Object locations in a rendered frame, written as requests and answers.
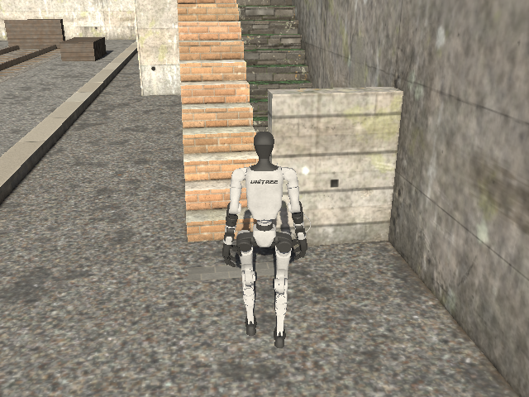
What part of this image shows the robot right upper arm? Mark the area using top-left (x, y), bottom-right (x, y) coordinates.
top-left (281, 167), bottom-right (301, 213)

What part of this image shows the robot left upper arm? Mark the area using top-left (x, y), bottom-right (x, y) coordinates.
top-left (229, 167), bottom-right (247, 214)

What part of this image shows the right robot foot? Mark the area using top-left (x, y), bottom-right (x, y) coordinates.
top-left (274, 327), bottom-right (286, 348)

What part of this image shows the robot left hand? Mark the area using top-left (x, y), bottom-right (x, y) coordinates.
top-left (222, 243), bottom-right (241, 267)

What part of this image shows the left robot forearm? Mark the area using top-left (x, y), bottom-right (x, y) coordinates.
top-left (223, 203), bottom-right (238, 245)

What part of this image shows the right robot forearm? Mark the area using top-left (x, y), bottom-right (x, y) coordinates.
top-left (292, 201), bottom-right (307, 240)

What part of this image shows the robot right hand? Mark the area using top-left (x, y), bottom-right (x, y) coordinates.
top-left (291, 237), bottom-right (307, 260)

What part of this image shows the right robot shin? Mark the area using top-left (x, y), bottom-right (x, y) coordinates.
top-left (275, 279), bottom-right (288, 337)

